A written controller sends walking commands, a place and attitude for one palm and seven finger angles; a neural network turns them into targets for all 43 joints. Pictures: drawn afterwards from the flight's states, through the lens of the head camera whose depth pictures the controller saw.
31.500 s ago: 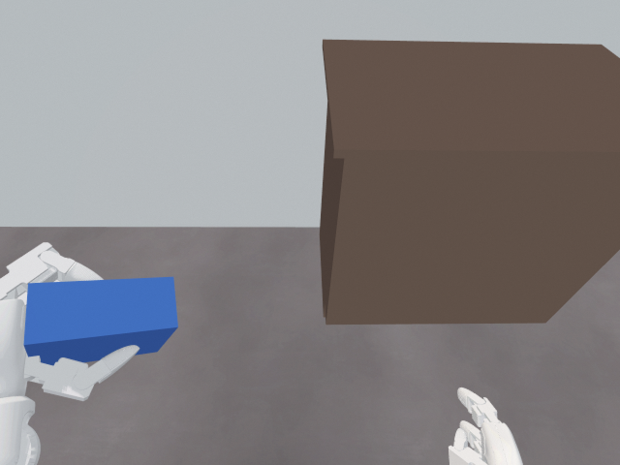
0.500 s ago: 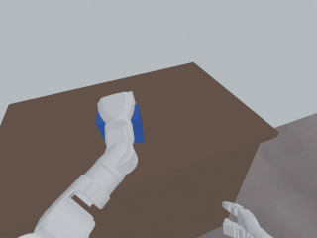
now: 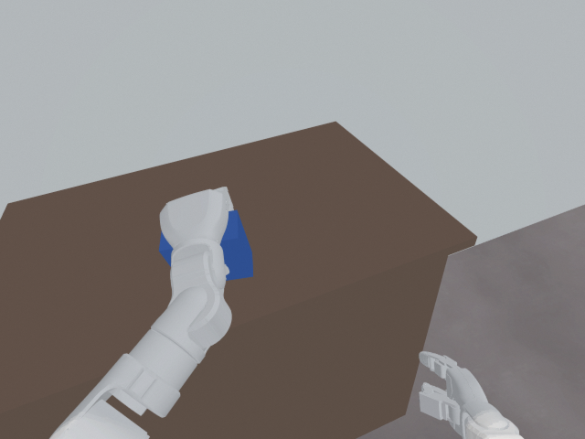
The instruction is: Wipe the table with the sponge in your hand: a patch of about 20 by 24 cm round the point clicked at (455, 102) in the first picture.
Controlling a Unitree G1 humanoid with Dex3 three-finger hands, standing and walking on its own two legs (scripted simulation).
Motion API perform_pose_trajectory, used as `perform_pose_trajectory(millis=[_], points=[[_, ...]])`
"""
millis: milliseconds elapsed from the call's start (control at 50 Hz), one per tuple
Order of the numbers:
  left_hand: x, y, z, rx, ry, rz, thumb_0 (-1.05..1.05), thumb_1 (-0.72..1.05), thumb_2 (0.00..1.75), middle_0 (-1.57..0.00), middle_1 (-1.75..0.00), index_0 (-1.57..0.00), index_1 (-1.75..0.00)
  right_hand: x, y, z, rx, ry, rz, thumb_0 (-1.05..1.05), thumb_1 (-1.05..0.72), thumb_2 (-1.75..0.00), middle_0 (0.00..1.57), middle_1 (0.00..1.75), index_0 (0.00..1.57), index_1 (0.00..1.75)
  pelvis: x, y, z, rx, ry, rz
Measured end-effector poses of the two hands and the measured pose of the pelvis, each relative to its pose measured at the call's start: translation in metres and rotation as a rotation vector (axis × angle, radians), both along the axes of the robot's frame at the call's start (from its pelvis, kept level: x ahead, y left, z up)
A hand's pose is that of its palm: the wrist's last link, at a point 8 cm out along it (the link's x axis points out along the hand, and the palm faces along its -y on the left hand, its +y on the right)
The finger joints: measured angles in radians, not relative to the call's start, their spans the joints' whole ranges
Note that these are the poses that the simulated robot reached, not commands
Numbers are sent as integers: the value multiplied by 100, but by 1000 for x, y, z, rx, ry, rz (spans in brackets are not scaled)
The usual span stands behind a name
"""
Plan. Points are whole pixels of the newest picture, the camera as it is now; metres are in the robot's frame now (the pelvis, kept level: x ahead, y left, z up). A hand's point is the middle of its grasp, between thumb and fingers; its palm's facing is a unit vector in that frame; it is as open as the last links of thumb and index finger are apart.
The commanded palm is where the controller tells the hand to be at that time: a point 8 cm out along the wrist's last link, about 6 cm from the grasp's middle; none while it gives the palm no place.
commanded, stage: slide back across to the middle lane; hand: left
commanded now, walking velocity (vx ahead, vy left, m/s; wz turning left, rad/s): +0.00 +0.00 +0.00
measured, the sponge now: (214, 257) +0.35 +0.16 +0.10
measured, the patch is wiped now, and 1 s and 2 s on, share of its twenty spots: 0.95 0.95 0.95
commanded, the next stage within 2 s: wipe forward along the middle lane in 0.60 s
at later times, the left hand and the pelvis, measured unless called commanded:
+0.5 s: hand (197, 247) +0.32 +0.16 +0.15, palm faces +0.19 -0.21 -0.96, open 9.4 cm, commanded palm +0.27 +0.19 +0.20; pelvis +0.01 -0.02 +0.00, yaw -3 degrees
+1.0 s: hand (173, 250) +0.32 +0.20 +0.15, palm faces +0.06 -0.07 -1.00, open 9.4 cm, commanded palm +0.29 +0.23 +0.18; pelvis -0.01 -0.04 +0.00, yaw -4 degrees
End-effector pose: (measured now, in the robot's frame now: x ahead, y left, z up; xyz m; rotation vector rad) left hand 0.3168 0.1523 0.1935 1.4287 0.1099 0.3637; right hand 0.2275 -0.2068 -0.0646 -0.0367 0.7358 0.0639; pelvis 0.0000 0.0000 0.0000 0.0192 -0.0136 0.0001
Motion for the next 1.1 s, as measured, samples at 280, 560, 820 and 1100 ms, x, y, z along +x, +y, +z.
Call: perform_pose_trajectory(millis=[280,560,820,1100], points=[[-8,5,4,-56,0,-15,2,-42,109,-68,-143,-75,-147,4,-17,-4,-10,-15,-33,1,-90,-90,20,30,20,30,7,-14,1,10,-5,-23],[-30,20,12,-119,-11,-10,0,-44,109,-71,-140,-78,-144,6,-32,0,-35,-48,-65,1,-90,-90,20,30,20,30,6,-25,1,21,-20,-58],[-42,37,10,-54,33,53,-2,-45,109,-73,-138,-80,-142,-9,-55,-5,-64,-69,-114,1,-90,-90,20,30,20,30,-1,-34,0,30,-21,-84],[-4,48,8,29,169,97,-3,-48,109,-78,-134,-84,-138,-46,-76,-29,-109,-18,-158,1,-90,-90,20,30,20,30,-16,-43,-3,34,8,-74]])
